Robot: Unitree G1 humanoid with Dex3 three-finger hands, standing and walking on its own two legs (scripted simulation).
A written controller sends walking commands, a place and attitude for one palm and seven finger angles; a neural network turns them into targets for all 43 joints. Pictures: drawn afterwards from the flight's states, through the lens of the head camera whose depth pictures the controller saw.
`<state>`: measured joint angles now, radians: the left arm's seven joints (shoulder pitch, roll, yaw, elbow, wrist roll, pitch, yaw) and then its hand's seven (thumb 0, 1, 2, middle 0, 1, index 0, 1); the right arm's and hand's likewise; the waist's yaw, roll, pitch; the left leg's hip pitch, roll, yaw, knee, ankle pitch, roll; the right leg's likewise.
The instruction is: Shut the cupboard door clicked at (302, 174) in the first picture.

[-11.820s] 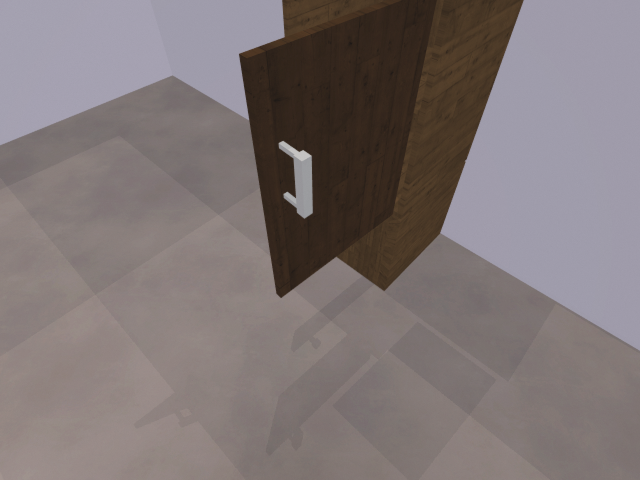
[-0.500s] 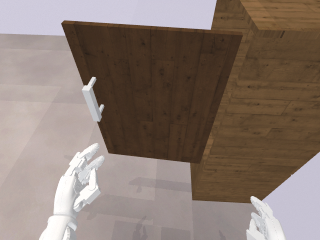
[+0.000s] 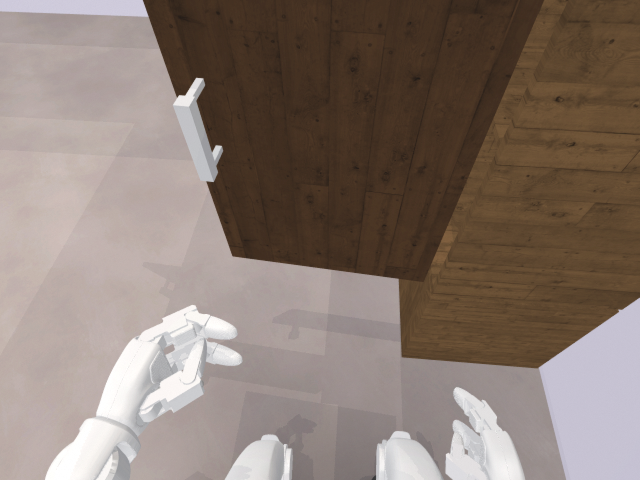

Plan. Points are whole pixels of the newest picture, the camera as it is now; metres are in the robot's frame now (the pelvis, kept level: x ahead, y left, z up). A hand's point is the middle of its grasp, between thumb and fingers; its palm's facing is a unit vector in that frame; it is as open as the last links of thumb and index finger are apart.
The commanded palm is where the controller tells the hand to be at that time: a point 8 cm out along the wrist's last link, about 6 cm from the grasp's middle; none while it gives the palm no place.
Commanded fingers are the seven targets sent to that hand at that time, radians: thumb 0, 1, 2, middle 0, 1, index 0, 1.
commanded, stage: raise the hand and make a fist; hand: left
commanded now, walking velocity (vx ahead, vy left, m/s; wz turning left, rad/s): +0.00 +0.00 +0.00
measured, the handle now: (203, 132) +0.54 +0.19 +0.11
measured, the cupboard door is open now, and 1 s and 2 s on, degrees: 86 86 86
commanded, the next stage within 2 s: bring the fist close to the handle in 1.14 s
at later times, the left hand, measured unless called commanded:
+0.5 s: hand (139, 333) +0.25 +0.19 +0.11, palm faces -0.02 -1.00 -0.07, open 3.1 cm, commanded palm +0.22 +0.24 +0.10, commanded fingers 0.00 0.90 0.90 -1.30 -1.50 -1.30 -1.50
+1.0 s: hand (161, 324) +0.26 +0.17 +0.11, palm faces -0.15 -0.99 -0.03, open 3.1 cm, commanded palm +0.24 +0.23 +0.12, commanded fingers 0.00 0.90 0.90 -1.30 -1.50 -1.30 -1.50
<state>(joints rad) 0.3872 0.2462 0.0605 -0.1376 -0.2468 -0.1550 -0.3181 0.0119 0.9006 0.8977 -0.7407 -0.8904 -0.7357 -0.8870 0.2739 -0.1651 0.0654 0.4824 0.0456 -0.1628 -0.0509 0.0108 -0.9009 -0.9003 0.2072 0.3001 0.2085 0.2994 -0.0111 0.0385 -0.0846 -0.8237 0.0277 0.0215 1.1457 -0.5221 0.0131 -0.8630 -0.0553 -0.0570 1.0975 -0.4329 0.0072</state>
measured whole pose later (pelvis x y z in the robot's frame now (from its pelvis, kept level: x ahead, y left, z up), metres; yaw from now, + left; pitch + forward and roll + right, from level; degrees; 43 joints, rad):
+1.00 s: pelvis +0.04 -0.01 +0.04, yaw +1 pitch +8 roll -1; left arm 0.35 0.28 0.18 -0.07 -0.32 -0.20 -0.40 0.02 0.90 0.90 -1.30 -1.50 -1.29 -1.50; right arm 0.29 -0.27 0.02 0.49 0.04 -0.22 -0.07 0.01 -0.90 -0.90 0.20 0.30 0.20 0.30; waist 0.00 0.03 -0.07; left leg -0.58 0.03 0.01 0.92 -0.48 0.00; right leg -0.62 -0.04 -0.07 0.88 -0.41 0.00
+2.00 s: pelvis +0.03 -0.01 +0.04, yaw +1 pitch +10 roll +0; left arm -0.25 0.31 0.24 0.48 -0.28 -0.25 -0.39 0.02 0.90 0.90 -1.30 -1.50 -1.30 -1.50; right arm 0.28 -0.29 0.02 0.61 0.05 -0.18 -0.08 0.01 -0.90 -0.90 0.20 0.30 0.20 0.30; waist -0.03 0.02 -0.06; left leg -0.60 0.02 0.02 0.86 -0.43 -0.01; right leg -0.66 -0.05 -0.06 0.86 -0.38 -0.01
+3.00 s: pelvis +0.02 -0.01 +0.04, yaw +0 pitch +13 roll +0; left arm -0.67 0.42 0.27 0.95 -0.21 -0.33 -0.43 0.01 0.90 0.90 -1.30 -1.50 -1.30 -1.50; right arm 0.29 -0.29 0.04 0.62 0.05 -0.07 -0.07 0.00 -0.90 -0.90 0.20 0.30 0.20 0.30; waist -0.08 0.01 -0.05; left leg -0.70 0.02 0.02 0.90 -0.42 0.00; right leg -0.74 -0.05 -0.06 0.87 -0.35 0.00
